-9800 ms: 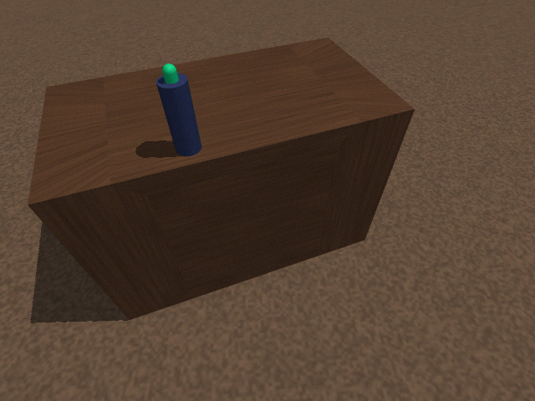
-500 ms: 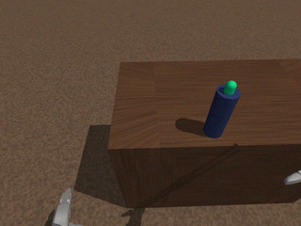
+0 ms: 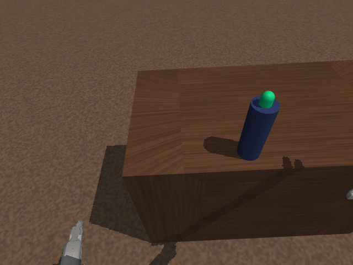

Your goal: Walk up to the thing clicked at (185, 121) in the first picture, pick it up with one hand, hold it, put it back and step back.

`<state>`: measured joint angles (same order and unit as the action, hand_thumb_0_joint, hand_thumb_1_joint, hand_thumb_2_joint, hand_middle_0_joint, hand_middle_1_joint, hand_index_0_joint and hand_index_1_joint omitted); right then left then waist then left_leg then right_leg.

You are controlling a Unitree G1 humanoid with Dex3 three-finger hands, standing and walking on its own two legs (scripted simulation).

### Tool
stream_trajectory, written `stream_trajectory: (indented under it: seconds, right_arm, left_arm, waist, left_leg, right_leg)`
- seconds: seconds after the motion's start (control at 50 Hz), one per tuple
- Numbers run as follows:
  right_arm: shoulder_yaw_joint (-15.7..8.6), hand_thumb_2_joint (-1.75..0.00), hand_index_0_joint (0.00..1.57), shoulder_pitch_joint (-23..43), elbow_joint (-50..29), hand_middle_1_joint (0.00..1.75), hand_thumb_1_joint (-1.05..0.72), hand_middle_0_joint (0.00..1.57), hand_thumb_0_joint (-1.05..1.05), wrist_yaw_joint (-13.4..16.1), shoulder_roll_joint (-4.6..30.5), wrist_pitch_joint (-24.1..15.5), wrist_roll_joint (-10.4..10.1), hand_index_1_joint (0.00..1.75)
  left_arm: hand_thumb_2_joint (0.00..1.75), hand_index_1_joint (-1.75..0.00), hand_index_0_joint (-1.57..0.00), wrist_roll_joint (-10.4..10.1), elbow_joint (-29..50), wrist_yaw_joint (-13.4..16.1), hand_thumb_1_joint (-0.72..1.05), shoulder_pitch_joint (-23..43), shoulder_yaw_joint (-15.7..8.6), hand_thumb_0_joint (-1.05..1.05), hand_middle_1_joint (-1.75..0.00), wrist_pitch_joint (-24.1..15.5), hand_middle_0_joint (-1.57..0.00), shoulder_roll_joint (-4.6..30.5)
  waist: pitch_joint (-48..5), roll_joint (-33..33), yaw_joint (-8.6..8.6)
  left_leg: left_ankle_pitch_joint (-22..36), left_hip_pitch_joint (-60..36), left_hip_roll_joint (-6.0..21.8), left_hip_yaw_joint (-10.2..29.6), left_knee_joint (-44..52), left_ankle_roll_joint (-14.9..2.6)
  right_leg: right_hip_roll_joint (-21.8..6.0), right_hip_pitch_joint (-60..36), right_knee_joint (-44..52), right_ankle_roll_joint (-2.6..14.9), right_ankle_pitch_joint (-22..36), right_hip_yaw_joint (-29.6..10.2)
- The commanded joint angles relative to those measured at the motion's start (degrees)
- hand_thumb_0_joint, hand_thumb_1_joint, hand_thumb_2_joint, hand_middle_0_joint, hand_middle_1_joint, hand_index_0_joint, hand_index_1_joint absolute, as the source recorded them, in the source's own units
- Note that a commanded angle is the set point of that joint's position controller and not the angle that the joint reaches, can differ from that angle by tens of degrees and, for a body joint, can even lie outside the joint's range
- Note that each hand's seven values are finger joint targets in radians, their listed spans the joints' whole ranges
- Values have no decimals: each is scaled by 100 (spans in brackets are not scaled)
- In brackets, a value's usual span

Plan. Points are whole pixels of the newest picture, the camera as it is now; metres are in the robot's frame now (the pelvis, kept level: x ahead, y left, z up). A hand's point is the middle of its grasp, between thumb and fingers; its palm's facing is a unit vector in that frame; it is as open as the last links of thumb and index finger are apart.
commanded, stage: go down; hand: right
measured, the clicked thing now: (257, 126) +0.46 -0.20 +0.05
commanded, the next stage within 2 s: approach in 1.96 s
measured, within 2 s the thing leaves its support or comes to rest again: neither
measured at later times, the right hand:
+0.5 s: hand out of the picture +0.35 -0.37 +0.12, palm faces +0.18 +0.98 +0.00, open 17.6 cm
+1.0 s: hand out of the picture +0.37 -0.39 +0.12, palm faces +0.20 +0.98 +0.01, open 17.6 cm
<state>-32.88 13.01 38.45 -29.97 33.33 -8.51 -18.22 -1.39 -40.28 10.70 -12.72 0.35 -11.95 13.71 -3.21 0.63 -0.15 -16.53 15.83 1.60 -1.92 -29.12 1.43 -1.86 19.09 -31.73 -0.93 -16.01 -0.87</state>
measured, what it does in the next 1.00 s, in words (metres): stands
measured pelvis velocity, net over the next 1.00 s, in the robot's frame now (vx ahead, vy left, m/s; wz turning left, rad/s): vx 0.00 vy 0.00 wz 0.01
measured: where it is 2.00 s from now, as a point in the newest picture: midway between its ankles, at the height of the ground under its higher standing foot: outside the picture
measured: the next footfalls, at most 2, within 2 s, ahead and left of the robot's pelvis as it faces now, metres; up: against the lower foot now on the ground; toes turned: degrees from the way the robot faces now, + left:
none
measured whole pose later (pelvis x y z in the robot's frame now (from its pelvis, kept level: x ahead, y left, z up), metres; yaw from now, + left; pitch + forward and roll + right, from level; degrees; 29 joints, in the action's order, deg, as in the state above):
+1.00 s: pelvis +0.00 +0.00 -0.02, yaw +1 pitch +11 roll +2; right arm -37.9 30.3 59.2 -35.0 47.6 -9.2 -14.3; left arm -0.2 -35.2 10.9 -13.8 3.3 -12.4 14.5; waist -5.0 1.0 -4.1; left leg -19.5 28.2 0.6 -2.1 -37.1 1.5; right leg -2.9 32.4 -41.6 -0.9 -20.0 -1.6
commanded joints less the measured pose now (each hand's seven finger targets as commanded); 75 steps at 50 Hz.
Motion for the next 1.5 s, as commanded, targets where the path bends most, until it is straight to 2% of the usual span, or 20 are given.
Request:
stream_trajectory:
  seconds: [0.0, 0.04, 0.18, 0.22, 0.26, 0.28, 0.38, 0.44, 0.52, 0.6, 0.68, 0.78, 0.88, 1.02, 1.12, 1.22, 1.3, 1.34, 1.42, 1.48]
  right_arm:
    - [-222, -6, 4, 2018, -667, 6, 59, 3, 0, -258, 2005, -341, -86, 6]
    - [-397, -7, 4, 2373, -709, 6, 59, 3, 0, -336, 2415, -394, -76, 6]
    - [-818, -6, 4, 2436, 58, 6, 56, 3, 0, -436, 2983, -466, -153, 6]
    - [-811, -6, 4, 2545, 112, 6, 57, 3, 0, -438, 3054, -452, -86, 6]
    - [-675, -6, 4, 2461, 446, 6, 57, 3, 0, -444, 2886, -413, -14, 6]
    - [-669, -6, 4, 2436, 424, 6, 58, 4, 0, -444, 2935, -429, 1, 6]
    - [-884, -7, 4, 2763, 156, 6, 58, 3, 0, -500, 3415, -504, 7, 6]
    - [-901, -7, 4, 2914, 228, 6, 57, 3, 0, -506, 3432, -528, -45, 6]
    - [-703, -8, 4, 2996, 511, 6, 57, 3, 0, -525, 3245, -511, 37, 6]
    - [-786, -8, 4, 3076, 522, 6, 56, 3, 0, -568, 3493, -484, 71, 6]
    - [-871, -7, 4, 3181, 698, 6, 56, 4, 0, -543, 3651, -460, 68, 6]
    - [-807, -8, 4, 3226, 884, 6, 59, 3, 0, -522, 3621, -447, 180, 6]
    - [-884, -7, 4, 3488, 830, 6, 60, 3, 0, -512, 3862, -457, 205, 6]
    - [-807, -7, 4, 3669, 1070, 6, 60, 3, 0, -489, 3858, -437, 307, 6]
    - [-724, -7, 4, 3801, 1151, 6, 59, 4, 0, -484, 3866, -384, 344, 6]
    - [-765, -7, 4, 3974, 1127, 6, 60, 3, 0, -471, 3972, -402, 380, 6]
    - [-962, -7, 4, 3898, 1208, 6, 61, 3, 0, -434, 4272, -417, 407, 6]
    - [-892, -7, 4, 3872, 1134, 6, 61, 3, 0, -443, 4147, -417, 403, 6]
    - [-843, -7, 4, 4143, 1087, 6, 61, 3, 0, -421, 4165, -406, 444, 6]
    - [-637, -7, 4, 3972, 1221, 6, 60, 4, 0, -471, 3829, -369, 421, 6]
  left_arm:
    - [5, -6, -5, 35, 514, 82, -54, 418, -192, 0, -6, -328, -5, 791]
    - [4, -5, -6, 73, 664, 134, -54, 478, -389, 0, -6, -368, -6, 1145]
    - [5, -6, -6, 74, 846, 190, -55, 357, -193, 0, -6, -380, -5, 1074]
    - [5, -6, -6, 83, 942, 194, -55, 359, -240, 0, -6, -345, -6, 1126]
    - [6, -6, -5, 75, 945, 160, -55, 371, 73, 0, -6, -307, -5, 779]
    - [6, -6, -5, 77, 906, 162, -55, 443, -15, 0, -6, -311, -5, 858]
    - [6, -6, -6, 104, 813, 148, -55, 80, -88, 0, -6, -285, -6, 986]
    - [6, -6, -6, 94, 983, 178, -56, 54, -377, 0, -6, -323, -6, 1278]
    - [6, -6, -5, 83, 878, 139, -56, 319, -15, 0, -6, -327, -6, 862]
    - [6, -6, -5, 117, 1125, 176, -56, 231, -190, 0, -6, -371, -6, 1164]
    - [6, -6, -5, 107, 1161, 191, -56, 152, -272, 0, -6, -356, -6, 1248]
    - [7, -6, -5, 110, 1231, 114, -56, 245, 81, 0, -6, -351, -5, 859]
    - [6, -6, -5, 130, 1259, 140, -56, 60, -225, 0, -6, -351, -5, 1214]
    - [6, -6, -5, 138, 1267, 103, -56, 69, 50, 0, -6, -366, -5, 939]
    - [6, -6, -5, 154, 1323, 97, -56, 23, -186, 0, -6, -358, -5, 1213]
    - [6, -6, -5, 141, 1631, 62, -55, 17, 20, 0, -6, -377, -5, 1031]
    - [6, -5, -5, 155, 1490, 77, -55, -385, -200, 0, -6, -358, -5, 1216]
    - [5, -5, -5, 145, 1664, 57, -54, -190, -24, 0, -6, -372, -5, 1051]
    - [6, -6, -5, 164, 1563, 77, -55, 26, -156, 0, -6, -400, -5, 1192]
    - [6, -6, -5, 155, 1667, 71, -56, 128, -31, 0, -6, -417, -5, 1107]
  waist:
    - [-933, -812, -200]
    - [-1175, -818, -226]
    - [-1720, -562, -73]
    - [-1832, -664, -28]
    - [-1417, -668, -17]
    - [-1315, -721, -19]
    - [-1906, -1092, -80]
    - [-1913, -993, -251]
    - [-1587, -1040, -212]
    - [-2067, -944, -286]
    - [-1914, -895, -289]
    - [-1744, -999, -219]
    - [-2030, -1017, -338]
    - [-2027, -1172, -326]
    - [-2015, -1343, -334]
    - [-1998, -1092, -384]
    - [-2108, -1147, -373]
    - [-2211, -1251, -322]
    - [-2109, -1408, -357]
    - [-2148, -1399, -360]
  left_leg:
    - [1161, 282, -180, 4, 220, -168]
    - [1198, 266, -179, 4, 167, -173]
    - [1739, 34, -149, 14, -29, -116]
    - [1776, 47, -162, -1, -66, -143]
    - [1618, 188, -160, 13, -51, -161]
    - [1466, 232, -163, 18, -46, -169]
    - [1692, 269, -219, 3, -178, -188]
    - [1704, 453, -247, -20, -210, -172]
    - [1353, 695, -240, -6, -214, -201]
    - [1527, 554, -226, 0, -267, -176]
    - [1696, 564, -217, 12, -328, -156]
    - [1409, 673, -231, -9, -407, -196]
    - [1502, 742, -220, 34, -488, -181]
    - [1373, 978, -235, 8, -571, -208]
    - [1092, 1239, -309, -90, -615, -242]
    - [1057, 1055, -266, -29, -592, -232]
    - [1073, 1017, -252, -7, -650, -218]
    - [1183, 1032, -262, -13, -680, -218]
    - [1072, 1258, -273, -26, -723, -250]
    - [990, 1347, -310, -79, -742, -255]
  right_leg:
    - [119, -485, 336, 201, 1016, 9]
    - [108, -568, 267, 185, 1077, -31]
    - [163, -545, -48, 213, 1704, -57]
    - [138, -550, -65, 191, 1894, -68]
    - [147, -247, -55, 203, 1719, -34]
    - [143, -151, -30, 211, 1518, -29]
    - [88, -497, -205, 157, 2028, -62]
    - [53, -619, -290, 163, 2151, -88]
    - [52, -310, -287, 170, 1738, -81]
    - [72, -448, -382, 192, 1782, -85]
    - [99, -302, -476, 208, 1911, -76]
    - [71, -19, -465, 176, 1673, -92]
    - [89, -99, -600, 193, 1646, -77]
    - [49, -73, -715, 154, 1779, -106]
    - [-44, -252, -701, 64, 2025, -190]
    - [26, 123, -673, 153, 1273, -117]
    - [58, 184, -703, 156, 1158, -108]
    - [51, 40, -778, 143, 1444, -108]
    - [9, 47, -802, 108, 1539, -156]
    - [-39, -119, -810, 70, 1740, -192]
